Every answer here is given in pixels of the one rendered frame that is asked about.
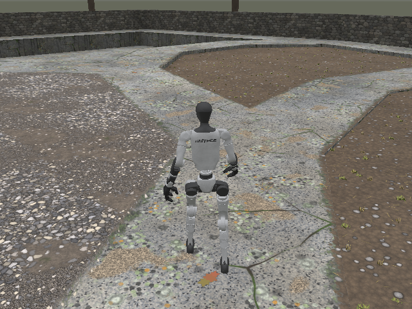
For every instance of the right robot forearm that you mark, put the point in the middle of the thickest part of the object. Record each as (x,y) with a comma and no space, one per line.
(234,165)

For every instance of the left robot forearm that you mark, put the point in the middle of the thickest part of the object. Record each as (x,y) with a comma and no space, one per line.
(173,174)

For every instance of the left robot upper arm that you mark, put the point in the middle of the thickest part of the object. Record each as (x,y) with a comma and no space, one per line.
(181,148)

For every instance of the robot left thigh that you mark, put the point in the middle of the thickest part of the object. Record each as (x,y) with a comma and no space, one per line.
(191,189)

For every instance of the right robot shin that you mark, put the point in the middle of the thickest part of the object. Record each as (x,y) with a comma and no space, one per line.
(224,242)

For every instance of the left robot hand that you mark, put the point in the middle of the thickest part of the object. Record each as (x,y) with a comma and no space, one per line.
(167,192)

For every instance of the right robot hand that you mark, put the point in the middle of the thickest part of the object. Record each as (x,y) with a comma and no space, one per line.
(231,174)

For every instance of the right robot upper arm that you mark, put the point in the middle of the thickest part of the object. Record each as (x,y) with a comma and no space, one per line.
(225,135)

